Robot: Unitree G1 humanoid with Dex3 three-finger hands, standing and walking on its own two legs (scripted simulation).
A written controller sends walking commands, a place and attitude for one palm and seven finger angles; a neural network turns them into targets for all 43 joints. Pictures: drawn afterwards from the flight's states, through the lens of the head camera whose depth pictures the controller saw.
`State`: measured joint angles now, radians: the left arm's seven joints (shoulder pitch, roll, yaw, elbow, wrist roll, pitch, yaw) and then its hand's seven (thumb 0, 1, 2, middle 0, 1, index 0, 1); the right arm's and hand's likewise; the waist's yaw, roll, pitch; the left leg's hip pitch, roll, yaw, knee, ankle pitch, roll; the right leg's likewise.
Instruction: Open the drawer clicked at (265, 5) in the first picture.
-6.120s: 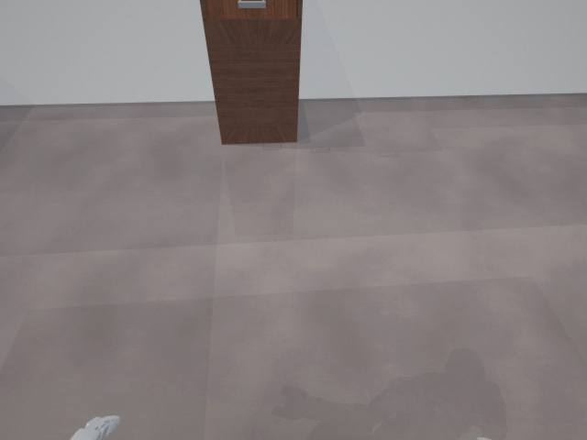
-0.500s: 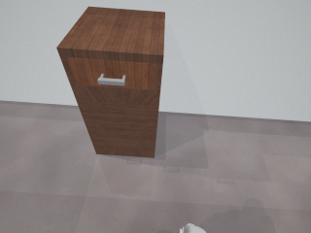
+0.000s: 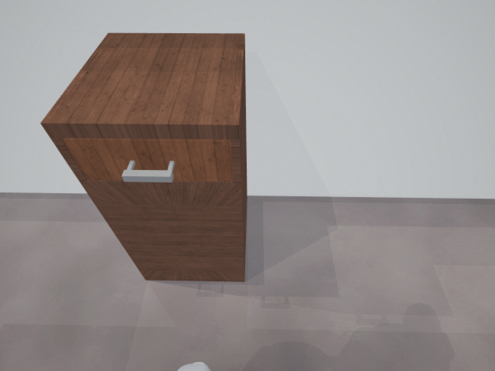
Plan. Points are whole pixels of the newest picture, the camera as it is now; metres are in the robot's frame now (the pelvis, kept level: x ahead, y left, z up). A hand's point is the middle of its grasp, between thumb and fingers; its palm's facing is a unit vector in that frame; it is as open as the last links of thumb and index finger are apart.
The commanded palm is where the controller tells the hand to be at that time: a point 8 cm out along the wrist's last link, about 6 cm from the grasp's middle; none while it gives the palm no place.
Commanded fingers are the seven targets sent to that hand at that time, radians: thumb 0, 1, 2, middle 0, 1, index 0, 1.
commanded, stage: come to a stop and stand still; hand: left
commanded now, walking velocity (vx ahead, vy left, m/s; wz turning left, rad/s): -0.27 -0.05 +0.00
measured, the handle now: (150, 170) +0.54 +0.27 -0.05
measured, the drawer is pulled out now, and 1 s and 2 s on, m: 0.00 0.00 0.00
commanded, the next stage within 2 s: look again from close up in 1.08 s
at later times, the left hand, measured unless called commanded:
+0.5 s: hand out of the picture +0.03 +0.16 -0.16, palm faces +0.00 -0.95 -0.30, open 7.4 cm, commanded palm none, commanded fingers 0.00 0.90 0.90 -0.20 -0.30 -0.20 -0.30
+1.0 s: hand out of the picture -0.03 +0.11 -0.17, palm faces +0.03 -0.98 -0.20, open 7.3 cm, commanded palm none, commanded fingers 0.00 0.90 0.90 -0.20 -0.30 -0.20 -0.30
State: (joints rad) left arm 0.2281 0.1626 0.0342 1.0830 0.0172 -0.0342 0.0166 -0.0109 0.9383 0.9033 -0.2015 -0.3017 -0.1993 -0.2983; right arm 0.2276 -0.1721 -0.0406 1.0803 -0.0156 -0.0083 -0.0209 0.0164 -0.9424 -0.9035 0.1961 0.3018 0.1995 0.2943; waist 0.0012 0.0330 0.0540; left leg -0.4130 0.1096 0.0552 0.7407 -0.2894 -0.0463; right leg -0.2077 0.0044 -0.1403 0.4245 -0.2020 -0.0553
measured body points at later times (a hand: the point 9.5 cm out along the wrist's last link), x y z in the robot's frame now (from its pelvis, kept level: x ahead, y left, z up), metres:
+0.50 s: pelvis -0.01 -0.04 -0.01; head +0.01 -0.08 +0.44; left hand +0.03 +0.21 -0.14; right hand +0.05 -0.28 -0.18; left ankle +0.04 +0.13 -0.72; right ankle -0.03 -0.12 -0.74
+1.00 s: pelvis -0.05 -0.07 +0.00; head -0.05 -0.08 +0.45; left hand -0.03 +0.16 -0.15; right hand -0.06 -0.28 -0.16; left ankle -0.08 +0.07 -0.74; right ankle -0.03 -0.13 -0.74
